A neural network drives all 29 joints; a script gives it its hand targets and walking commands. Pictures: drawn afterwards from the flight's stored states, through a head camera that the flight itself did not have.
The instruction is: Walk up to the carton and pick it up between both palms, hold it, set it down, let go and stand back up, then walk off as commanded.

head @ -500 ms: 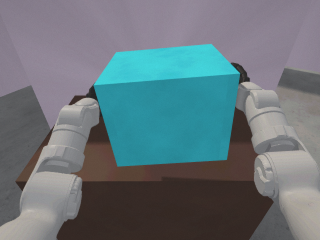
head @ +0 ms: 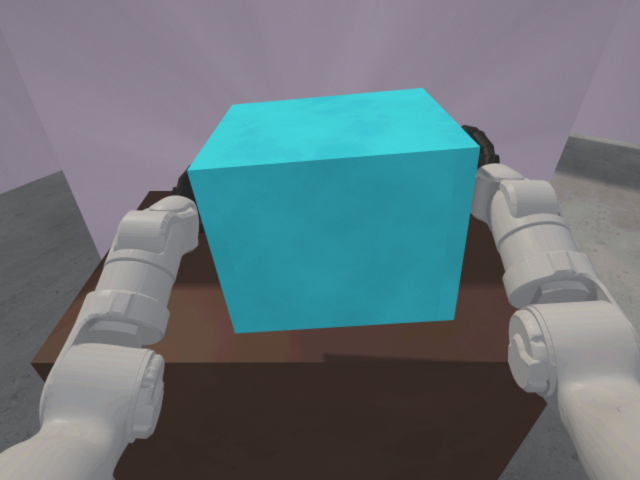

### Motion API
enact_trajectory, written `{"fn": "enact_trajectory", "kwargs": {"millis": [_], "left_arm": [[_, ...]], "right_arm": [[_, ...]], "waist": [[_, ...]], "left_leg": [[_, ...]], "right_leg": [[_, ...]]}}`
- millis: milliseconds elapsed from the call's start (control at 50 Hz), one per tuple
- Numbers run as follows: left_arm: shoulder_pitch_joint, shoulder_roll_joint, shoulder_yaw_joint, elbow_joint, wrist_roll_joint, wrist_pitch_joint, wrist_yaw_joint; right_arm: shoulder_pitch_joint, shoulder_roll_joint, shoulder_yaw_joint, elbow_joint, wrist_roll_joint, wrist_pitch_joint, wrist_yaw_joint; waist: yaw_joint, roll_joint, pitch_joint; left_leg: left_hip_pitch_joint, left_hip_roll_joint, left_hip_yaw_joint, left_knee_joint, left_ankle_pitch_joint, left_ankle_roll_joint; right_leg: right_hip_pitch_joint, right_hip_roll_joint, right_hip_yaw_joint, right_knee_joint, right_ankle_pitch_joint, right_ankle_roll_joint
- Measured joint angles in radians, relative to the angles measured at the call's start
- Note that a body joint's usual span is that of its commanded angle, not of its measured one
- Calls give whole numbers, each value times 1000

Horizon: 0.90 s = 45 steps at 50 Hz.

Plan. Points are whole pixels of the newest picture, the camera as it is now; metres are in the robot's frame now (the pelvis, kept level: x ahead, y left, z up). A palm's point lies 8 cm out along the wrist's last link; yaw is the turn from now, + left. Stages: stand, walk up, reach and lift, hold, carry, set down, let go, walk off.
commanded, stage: hold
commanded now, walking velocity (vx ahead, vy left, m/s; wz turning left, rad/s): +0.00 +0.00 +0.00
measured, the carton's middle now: (334, 203) +0.43 +0.00 +0.19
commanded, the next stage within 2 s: none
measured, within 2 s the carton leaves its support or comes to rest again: neither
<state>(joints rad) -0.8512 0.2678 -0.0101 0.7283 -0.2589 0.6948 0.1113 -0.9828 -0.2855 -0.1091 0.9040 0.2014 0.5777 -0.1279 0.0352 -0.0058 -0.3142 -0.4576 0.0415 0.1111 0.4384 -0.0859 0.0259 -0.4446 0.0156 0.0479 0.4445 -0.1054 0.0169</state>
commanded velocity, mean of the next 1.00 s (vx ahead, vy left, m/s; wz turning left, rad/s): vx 0.00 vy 0.00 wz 0.00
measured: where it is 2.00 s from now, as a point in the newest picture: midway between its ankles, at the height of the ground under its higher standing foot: outside the picture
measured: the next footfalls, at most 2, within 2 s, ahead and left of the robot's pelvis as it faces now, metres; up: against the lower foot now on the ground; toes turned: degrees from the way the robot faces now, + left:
none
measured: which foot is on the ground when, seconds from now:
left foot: down 0.00-1.00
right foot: down 0.00-1.00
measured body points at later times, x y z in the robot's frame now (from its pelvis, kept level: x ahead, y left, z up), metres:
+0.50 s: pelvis +0.00 +0.00 +0.00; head -0.08 +0.00 +0.44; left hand +0.39 +0.19 +0.21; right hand +0.41 -0.18 +0.24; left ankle +0.08 +0.11 -0.73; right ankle +0.07 -0.13 -0.73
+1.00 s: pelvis +0.00 +0.00 +0.00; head -0.08 +0.00 +0.44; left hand +0.39 +0.19 +0.21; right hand +0.41 -0.18 +0.24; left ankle +0.08 +0.11 -0.73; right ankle +0.07 -0.13 -0.73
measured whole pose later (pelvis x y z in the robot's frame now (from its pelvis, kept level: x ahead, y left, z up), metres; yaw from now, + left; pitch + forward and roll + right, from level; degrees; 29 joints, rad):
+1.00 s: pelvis +0.00 +0.00 +0.00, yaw +0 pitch +6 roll +0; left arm -0.85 0.27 -0.01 0.73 -0.26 0.70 0.11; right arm -0.98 -0.29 -0.11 0.90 0.20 0.58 -0.13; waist 0.03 -0.01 -0.31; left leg -0.46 0.04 0.11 0.44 -0.09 0.03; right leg -0.44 0.02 0.05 0.44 -0.11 0.02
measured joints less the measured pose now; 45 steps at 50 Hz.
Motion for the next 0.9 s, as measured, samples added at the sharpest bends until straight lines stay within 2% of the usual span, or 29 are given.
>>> {"fn": "enact_trajectory", "kwargs": {"millis": [900], "left_arm": [[0,0,0,0,1,1,0]], "right_arm": [[0,0,0,0,0,0,1]], "waist": [[0,-2,1]], "left_leg": [[0,0,0,0,0,0]], "right_leg": [[0,0,0,0,0,0]]}}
